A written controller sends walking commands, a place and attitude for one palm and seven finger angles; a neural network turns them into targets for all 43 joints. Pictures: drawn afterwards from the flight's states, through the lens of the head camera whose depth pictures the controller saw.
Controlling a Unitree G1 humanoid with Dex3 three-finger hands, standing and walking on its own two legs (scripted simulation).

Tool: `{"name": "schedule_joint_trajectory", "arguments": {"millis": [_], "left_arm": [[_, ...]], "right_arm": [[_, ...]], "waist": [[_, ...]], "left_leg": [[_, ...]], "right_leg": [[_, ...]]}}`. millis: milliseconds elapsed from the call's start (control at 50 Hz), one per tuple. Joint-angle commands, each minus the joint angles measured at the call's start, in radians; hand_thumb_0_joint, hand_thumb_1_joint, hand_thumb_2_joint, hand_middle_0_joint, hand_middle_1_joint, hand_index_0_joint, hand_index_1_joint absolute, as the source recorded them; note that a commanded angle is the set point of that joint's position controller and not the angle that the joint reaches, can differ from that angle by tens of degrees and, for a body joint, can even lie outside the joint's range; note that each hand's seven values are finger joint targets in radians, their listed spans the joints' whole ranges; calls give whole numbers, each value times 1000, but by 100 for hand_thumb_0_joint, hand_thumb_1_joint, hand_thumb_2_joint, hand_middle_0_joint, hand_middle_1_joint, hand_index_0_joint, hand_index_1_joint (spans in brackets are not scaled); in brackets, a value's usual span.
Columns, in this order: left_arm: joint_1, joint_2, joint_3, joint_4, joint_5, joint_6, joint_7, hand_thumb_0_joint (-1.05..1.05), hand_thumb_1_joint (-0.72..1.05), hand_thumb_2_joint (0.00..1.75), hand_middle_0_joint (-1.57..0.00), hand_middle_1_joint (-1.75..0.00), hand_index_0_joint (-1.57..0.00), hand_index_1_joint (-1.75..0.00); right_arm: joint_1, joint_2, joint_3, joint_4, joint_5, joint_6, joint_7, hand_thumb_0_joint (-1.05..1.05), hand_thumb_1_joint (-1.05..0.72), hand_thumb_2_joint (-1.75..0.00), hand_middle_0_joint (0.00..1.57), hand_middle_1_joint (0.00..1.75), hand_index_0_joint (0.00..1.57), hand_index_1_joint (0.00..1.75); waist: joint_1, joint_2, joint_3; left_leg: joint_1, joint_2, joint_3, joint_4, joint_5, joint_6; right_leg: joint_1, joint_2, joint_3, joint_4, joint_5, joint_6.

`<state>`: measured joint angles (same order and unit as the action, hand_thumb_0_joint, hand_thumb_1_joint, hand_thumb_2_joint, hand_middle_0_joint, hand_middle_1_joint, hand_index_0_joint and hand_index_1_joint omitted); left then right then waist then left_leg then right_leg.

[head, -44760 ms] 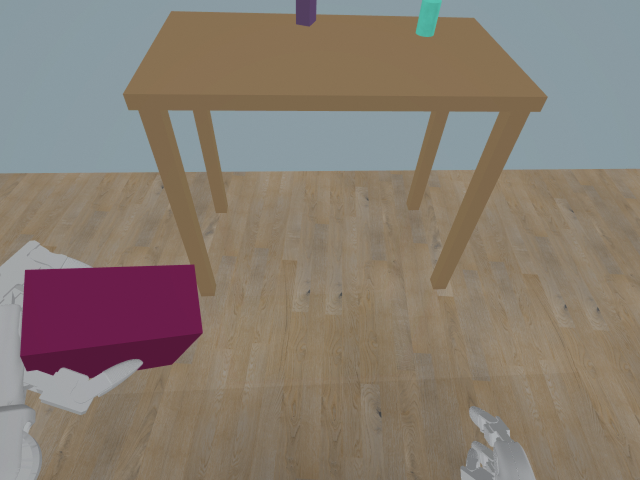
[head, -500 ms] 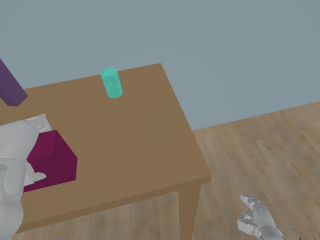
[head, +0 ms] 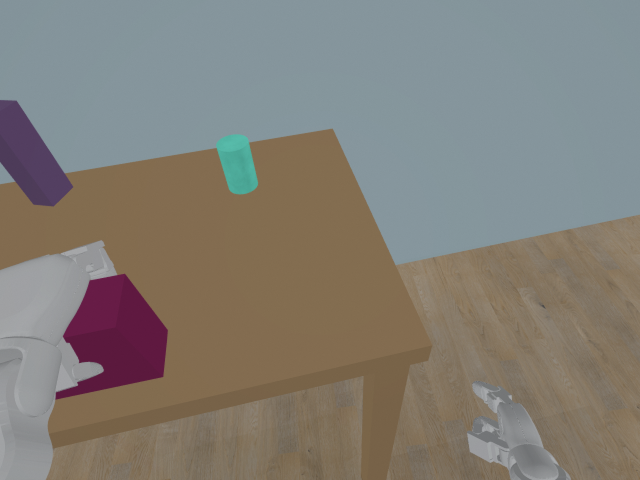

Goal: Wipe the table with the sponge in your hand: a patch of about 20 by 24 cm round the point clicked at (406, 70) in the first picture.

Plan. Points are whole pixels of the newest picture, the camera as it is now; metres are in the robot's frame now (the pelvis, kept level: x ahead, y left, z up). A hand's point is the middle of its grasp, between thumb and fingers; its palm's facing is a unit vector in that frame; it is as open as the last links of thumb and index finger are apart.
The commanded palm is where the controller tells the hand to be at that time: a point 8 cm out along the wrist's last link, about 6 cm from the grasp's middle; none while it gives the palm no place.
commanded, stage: lift the sponge slowly off the table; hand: left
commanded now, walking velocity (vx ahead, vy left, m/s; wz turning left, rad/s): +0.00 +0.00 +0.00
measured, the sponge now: (93, 349) +0.21 +0.31 +0.09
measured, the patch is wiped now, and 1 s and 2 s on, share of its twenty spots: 1.00 1.00 1.00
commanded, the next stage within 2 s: bring the sponge back beside the body in 1.92 s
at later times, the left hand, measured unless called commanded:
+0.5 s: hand (62, 328) +0.19 +0.29 +0.16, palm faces +0.08 -0.06 -1.00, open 10.5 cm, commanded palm +0.16 +0.29 +0.23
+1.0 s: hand (54, 306) +0.20 +0.28 +0.19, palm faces +0.10 -0.02 -0.99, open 10.5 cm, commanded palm +0.16 +0.29 +0.27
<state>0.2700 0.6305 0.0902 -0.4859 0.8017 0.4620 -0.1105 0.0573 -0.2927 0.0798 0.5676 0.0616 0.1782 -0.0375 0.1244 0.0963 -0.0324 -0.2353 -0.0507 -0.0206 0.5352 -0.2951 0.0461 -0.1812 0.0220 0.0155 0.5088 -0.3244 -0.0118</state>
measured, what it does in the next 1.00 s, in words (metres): stands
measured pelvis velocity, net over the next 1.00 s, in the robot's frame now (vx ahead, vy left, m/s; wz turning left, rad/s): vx -0.02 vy -0.02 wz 0.02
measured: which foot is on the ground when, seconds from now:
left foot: down 0.00-1.00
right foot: down 0.00-1.00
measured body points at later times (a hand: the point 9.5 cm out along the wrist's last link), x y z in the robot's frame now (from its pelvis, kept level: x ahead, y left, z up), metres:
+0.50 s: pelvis -0.01 -0.01 +0.00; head -0.01 -0.04 +0.45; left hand +0.18 +0.29 +0.21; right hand +0.24 -0.20 -0.08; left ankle -0.01 +0.09 -0.73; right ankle -0.03 -0.12 -0.73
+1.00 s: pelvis -0.02 -0.02 +0.00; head -0.03 -0.06 +0.45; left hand +0.19 +0.28 +0.25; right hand +0.24 -0.21 -0.07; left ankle -0.01 +0.09 -0.73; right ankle -0.03 -0.12 -0.73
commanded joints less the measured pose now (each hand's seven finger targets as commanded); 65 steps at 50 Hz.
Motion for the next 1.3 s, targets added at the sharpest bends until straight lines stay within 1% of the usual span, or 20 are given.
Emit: {"name": "schedule_joint_trajectory", "arguments": {"millis": [0,40,220,260,320,480,520,540,620,640,720,740,820,900,920,1060,1120,1200,1220,1280], "left_arm": [[-133,212,102,-87,28,1,3,0,10,130,-120,-160,-120,-160],[-118,218,117,-125,31,-6,8,0,10,130,-120,-160,-120,-160],[-115,289,194,-171,15,-26,11,0,10,130,-120,-160,-120,-160],[-139,302,201,-154,7,-42,13,0,10,130,-120,-160,-120,-160],[-175,305,199,-203,18,-46,18,0,10,130,-120,-160,-120,-160],[-299,312,181,-160,14,-76,26,0,10,130,-120,-160,-120,-160],[-313,323,191,-169,26,-57,27,0,10,130,-120,-160,-120,-160],[-319,304,171,-141,20,-57,29,0,10,130,-120,-160,-120,-160],[-344,320,174,-116,21,-24,12,0,10,130,-120,-160,-120,-160],[-353,294,148,-96,12,-21,7,0,10,130,-120,-160,-120,-160],[-376,355,186,-83,14,5,-21,0,10,130,-120,-160,-120,-160],[-389,327,155,-69,7,1,-29,0,10,130,-120,-160,-120,-160],[-392,379,194,-115,6,-9,-52,0,10,130,-120,-160,-120,-160],[-411,386,202,-118,-10,-51,-60,0,10,130,-120,-160,-120,-160],[-409,402,220,-129,1,-43,-56,0,10,130,-120,-160,-120,-160],[-503,418,218,-35,-14,-54,-51,0,10,130,-120,-160,-120,-160],[-529,402,194,-33,-10,-41,-64,0,10,130,-120,-160,-120,-160],[-528,410,196,-94,-28,-61,-88,0,10,130,-120,-160,-120,-160],[-502,403,196,-129,-21,-45,-90,0,10,130,-120,-160,-120,-160],[-537,393,179,-104,-27,-52,-97,0,10,130,-120,-160,-120,-160]], "right_arm": [[-188,-100,-43,-177,-10,-45,-20,0,-90,-90,20,30,20,30],[-197,-94,-42,-185,-13,-55,-17,0,-90,-90,20,30,20,30],[-228,-92,-43,-180,-13,-64,-16,0,-90,-90,20,30,20,30],[-192,-94,-44,-173,-18,-59,-21,0,-90,-90,20,30,20,30],[-233,-88,-42,-181,-13,-72,-24,0,-90,-90,20,30,20,30],[-205,-93,-46,-154,-19,-87,-41,0,-90,-90,20,30,20,30],[-251,-88,-40,-162,-10,-91,-39,0,-90,-90,20,30,20,30],[-222,-91,-42,-152,-16,-86,-39,0,-90,-90,20,30,20,30],[-275,-89,-35,-155,-5,-84,-34,0,-90,-90,20,30,20,30],[-248,-93,-37,-149,-11,-81,-34,0,-90,-90,20,30,20,30],[-290,-95,-30,-155,-2,-83,-34,0,-90,-90,20,30,20,30],[-267,-96,-28,-152,-8,-79,-35,0,-90,-90,20,30,20,30],[-293,-92,-26,-164,-2,-86,-36,0,-90,-90,20,30,20,30],[-255,-92,-29,-163,-10,-85,-42,0,-90,-90,20,30,20,30],[-281,-89,-28,-167,-3,-97,-43,0,-90,-90,20,30,20,30],[-238,-103,-34,-147,-3,-97,-50,0,-90,-90,20,30,20,30],[-287,-95,-28,-156,5,-112,-53,0,-90,-90,20,30,20,30],[-259,-96,-31,-159,-5,-110,-51,0,-90,-90,20,30,20,30],[-302,-87,-26,-171,4,-123,-48,0,-90,-90,20,30,20,30],[-265,-92,-25,-158,-4,-114,-46,0,-90,-90,20,30,20,30]], "waist": [[6,-41,-117],[12,-43,-167],[20,-19,-143],[18,-28,-138],[19,18,-154],[10,4,-156],[17,5,-165],[11,-10,-162],[20,5,-152],[15,-9,-151],[22,-24,-153],[18,-33,-162],[24,6,-169],[28,5,-166],[29,17,-162],[22,-8,-147],[21,1,-147],[29,12,-205],[29,41,-202],[24,4,-167]], "left_leg": [[37,26,-22,-83,292,-4],[51,26,-28,-73,339,-3],[57,23,-34,-76,332,-3],[63,20,-25,-75,342,-3],[85,19,-37,-75,361,-2],[111,17,-34,-98,339,-5],[107,14,-44,-107,333,-6],[100,17,-31,-110,326,-9],[90,14,-40,-127,295,-11],[84,16,-27,-126,299,-11],[78,14,-37,-128,288,-9],[78,12,-24,-124,295,-8],[92,10,-34,-117,300,-5],[108,5,-23,-114,297,-4],[103,7,-33,-111,294,-4],[98,6,-22,-121,261,-9],[93,6,-33,-125,248,-8],[117,0,-25,-120,295,-6],[114,4,-38,-117,298,-7],[101,7,-28,-130,262,-9]], "right_leg": [[51,13,-16,-66,235,-35],[84,13,-14,-52,272,-41],[71,28,21,-74,283,-45],[79,14,-8,-78,287,-38],[76,28,19,-82,295,-48],[80,19,-8,-106,263,-43],[92,31,29,-107,262,-55],[98,16,-4,-105,252,-46],[95,27,33,-117,233,-54],[102,13,3,-112,241,-45],[98,22,37,-117,240,-49],[108,5,7,-111,251,-40],[99,17,34,-117,254,-46],[92,4,-3,-122,241,-35],[82,17,36,-123,236,-48],[77,3,10,-140,195,-38],[69,11,46,-143,190,-47],[104,-3,0,-122,250,-35],[98,10,37,-119,250,-48],[75,-1,-3,-129,207,-34]]}}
